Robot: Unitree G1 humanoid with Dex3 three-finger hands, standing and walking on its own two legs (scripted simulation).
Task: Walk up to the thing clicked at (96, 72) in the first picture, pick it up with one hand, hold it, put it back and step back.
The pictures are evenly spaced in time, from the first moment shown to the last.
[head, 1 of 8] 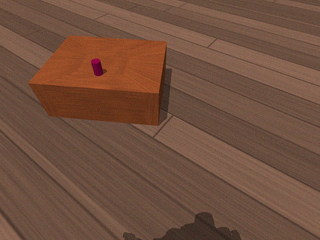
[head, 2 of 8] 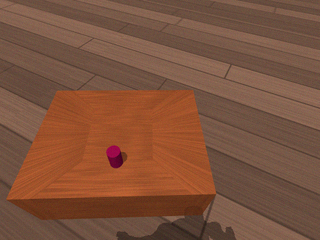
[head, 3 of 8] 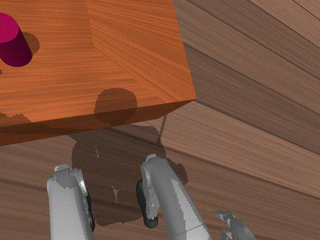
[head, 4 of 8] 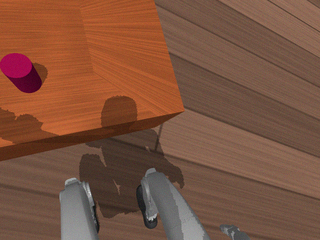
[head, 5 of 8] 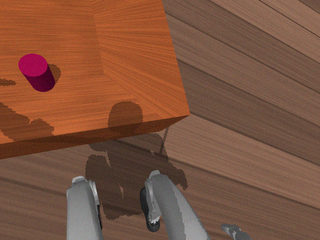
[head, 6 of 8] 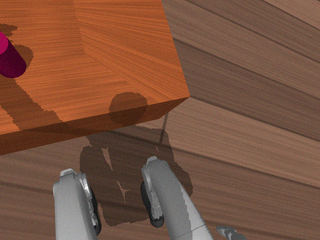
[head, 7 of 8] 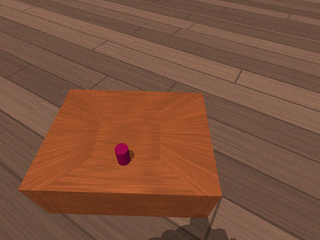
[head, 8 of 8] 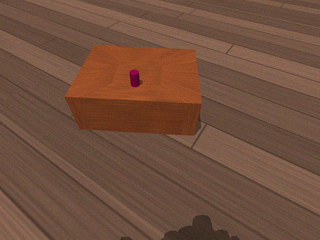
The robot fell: no
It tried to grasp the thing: no
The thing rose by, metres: 0.00
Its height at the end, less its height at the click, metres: +0.00
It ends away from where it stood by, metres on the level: 0.00
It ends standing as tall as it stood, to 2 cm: yes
